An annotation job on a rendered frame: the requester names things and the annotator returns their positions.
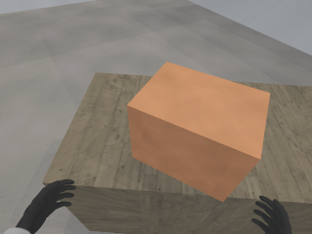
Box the carton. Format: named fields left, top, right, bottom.
left=127, top=61, right=270, bottom=202

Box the robot left hand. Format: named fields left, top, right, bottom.
left=16, top=179, right=76, bottom=234

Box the pedestal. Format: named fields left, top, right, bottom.
left=42, top=72, right=312, bottom=234

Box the robot right hand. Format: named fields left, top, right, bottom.
left=252, top=195, right=292, bottom=234

